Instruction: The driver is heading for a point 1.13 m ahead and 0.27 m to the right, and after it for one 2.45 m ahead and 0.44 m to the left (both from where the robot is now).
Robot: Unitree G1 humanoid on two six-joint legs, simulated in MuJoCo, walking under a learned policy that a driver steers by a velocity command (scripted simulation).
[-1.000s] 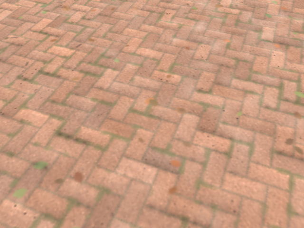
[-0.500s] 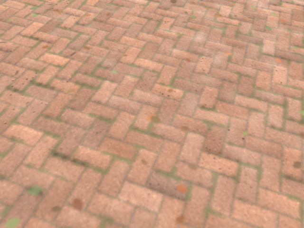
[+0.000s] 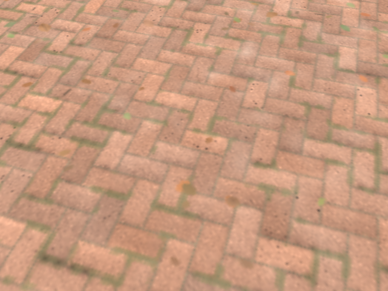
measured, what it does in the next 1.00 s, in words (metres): walks ahead, turning right: left foot, then right foot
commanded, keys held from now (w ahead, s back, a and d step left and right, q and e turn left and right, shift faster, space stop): w+e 0.88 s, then w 0.10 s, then w+q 0.02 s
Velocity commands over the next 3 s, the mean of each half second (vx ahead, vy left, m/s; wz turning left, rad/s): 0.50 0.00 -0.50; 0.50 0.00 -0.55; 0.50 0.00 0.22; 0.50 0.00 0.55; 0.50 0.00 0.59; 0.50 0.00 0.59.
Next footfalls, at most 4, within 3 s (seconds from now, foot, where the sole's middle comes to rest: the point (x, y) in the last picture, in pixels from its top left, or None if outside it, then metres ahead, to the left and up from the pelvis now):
0.34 left None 0.39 0.13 -0.77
0.88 right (267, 264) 0.55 -0.21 -0.77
1.44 left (250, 173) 0.94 -0.18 -0.77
1.90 right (310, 137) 1.12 -0.46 -0.77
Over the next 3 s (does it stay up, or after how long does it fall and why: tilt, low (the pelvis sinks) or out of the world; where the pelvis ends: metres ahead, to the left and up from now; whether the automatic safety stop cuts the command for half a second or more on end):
stays up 1.58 -0.25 -0.01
